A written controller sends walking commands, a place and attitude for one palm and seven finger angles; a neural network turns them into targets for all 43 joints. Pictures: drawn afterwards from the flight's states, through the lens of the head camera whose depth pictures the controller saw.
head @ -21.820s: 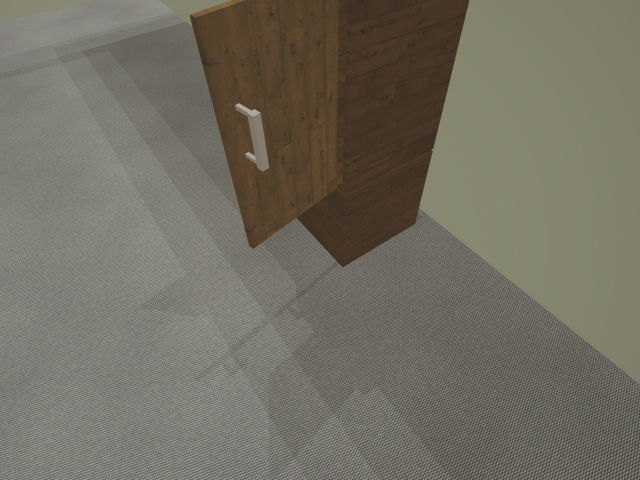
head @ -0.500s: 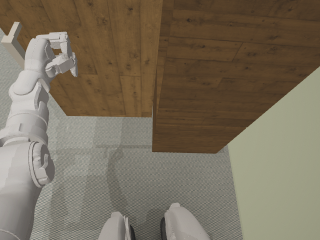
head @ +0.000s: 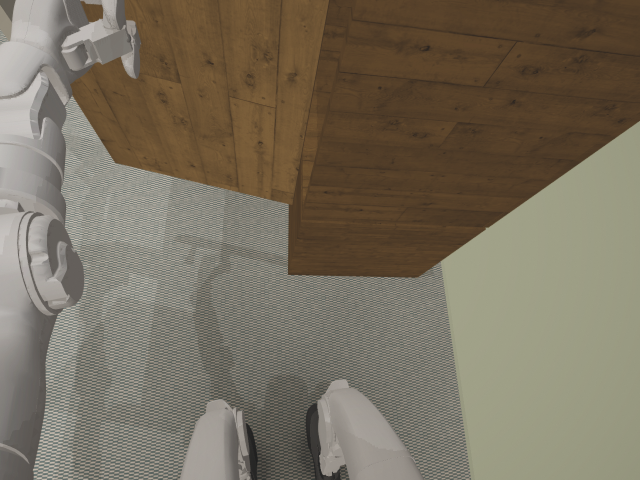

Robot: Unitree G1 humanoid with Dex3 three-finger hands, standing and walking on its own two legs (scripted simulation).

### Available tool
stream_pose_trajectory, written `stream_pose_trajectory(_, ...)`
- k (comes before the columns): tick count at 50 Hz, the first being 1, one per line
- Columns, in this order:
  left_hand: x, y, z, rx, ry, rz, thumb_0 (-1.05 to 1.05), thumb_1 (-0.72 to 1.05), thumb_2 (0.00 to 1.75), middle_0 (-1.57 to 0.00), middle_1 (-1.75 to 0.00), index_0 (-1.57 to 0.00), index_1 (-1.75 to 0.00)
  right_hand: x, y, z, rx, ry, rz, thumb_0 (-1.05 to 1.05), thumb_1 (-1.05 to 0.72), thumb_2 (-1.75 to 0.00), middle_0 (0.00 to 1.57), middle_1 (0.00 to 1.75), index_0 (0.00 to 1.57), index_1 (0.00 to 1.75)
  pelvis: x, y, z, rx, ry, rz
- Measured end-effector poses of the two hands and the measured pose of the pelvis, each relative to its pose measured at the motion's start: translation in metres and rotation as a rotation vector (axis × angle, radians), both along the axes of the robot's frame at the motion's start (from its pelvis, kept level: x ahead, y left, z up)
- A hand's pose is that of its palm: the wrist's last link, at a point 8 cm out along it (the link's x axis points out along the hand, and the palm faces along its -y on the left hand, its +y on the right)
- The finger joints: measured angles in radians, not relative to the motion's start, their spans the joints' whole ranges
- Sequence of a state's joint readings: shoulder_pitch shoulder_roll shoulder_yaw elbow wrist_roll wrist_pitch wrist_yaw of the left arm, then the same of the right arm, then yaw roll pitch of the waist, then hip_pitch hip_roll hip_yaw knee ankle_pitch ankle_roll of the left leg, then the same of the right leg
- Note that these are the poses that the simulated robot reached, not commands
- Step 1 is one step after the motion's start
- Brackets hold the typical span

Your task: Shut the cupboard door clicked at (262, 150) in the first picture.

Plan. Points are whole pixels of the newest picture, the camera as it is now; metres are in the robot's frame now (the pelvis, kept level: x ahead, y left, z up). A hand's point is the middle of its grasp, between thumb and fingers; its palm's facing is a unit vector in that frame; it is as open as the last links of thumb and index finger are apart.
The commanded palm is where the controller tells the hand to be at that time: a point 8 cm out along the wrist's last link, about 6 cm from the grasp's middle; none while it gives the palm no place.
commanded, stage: push the door shut along its arc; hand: left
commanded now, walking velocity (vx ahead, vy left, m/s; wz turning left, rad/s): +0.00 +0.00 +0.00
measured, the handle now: (21, 4) +0.63 +0.22 +0.11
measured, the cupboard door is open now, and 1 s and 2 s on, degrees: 78 64 64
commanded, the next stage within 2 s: pull the fist back off the door in 0.24 s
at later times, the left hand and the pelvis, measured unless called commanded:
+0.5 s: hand (148, 4) +0.63 +0.10 +0.10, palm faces +0.06 -0.99 +0.09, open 3.2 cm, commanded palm +0.60 +0.11 +0.11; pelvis +0.01 +0.00 -0.01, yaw -1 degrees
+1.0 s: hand (159, 77) +0.54 +0.10 +0.09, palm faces +0.06 -1.00 -0.02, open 3.1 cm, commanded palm +0.51 +0.14 +0.11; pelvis +0.03 -0.02 +0.04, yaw +1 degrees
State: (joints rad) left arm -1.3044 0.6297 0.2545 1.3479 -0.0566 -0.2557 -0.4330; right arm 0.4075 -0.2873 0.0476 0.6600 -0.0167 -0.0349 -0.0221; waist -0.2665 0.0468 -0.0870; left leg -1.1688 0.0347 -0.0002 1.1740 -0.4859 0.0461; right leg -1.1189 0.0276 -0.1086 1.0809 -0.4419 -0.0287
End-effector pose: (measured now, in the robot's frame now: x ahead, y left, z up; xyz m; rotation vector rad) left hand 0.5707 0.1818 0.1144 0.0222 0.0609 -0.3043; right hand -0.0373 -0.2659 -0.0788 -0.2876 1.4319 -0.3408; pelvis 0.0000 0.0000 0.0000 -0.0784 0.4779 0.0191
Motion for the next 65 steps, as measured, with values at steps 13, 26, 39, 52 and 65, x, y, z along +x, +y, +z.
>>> stream_pose_trajectory(13,0.026,-0.019,0.002,0.009,0.012,-0.031,0.01,1.00,1.00,-1.30,-1.50,-1.30,-1.50,-0.021,0.013,-0.006,0.021,0.067,-0.044,0.00,-0.91,-0.90,0.21,0.30,0.21,0.30,0.003,0.000,-0.008,-0.005,0.041,-0.007)
stream_pose_trajectory(26,0.038,-0.027,-0.017,-0.054,0.017,0.388,0.01,0.92,0.93,-1.30,-1.50,-1.31,-1.50,-0.023,0.028,-0.005,0.126,0.099,-0.006,0.00,-0.91,-0.90,0.21,0.30,0.20,0.29,0.011,-0.004,-0.007,-0.003,0.077,-0.015)
stream_pose_trajectory(39,0.006,-0.053,-0.005,-0.022,0.010,0.390,0.02,0.90,0.90,-1.30,-1.50,-1.30,-1.50,0.001,0.019,0.009,0.183,0.030,-0.046,0.00,-0.91,-0.90,0.21,0.30,0.21,0.29,0.031,-0.016,0.023,0.032,-0.016,-0.028)
stream_pose_trajectory(52,-0.065,-0.031,-0.025,-0.019,0.044,0.378,0.01,0.91,0.90,-1.30,-1.50,-1.30,-1.50,0.052,-0.018,0.014,0.148,-0.067,0.049,0.00,-0.91,-0.90,0.20,0.30,0.20,0.29,0.030,-0.025,0.037,0.054,-0.106,-0.008)
stream_pose_trajectory(65,-0.079,-0.056,-0.004,0.034,-0.026,0.328,0.01,0.90,0.90,-1.30,-1.50,-1.30,-1.50,0.089,-0.016,-0.004,0.139,-0.211,0.082,0.00,-0.91,-0.90,0.20,0.30,0.20,0.29,0.013,-0.021,0.029,0.061,-0.135,0.003)
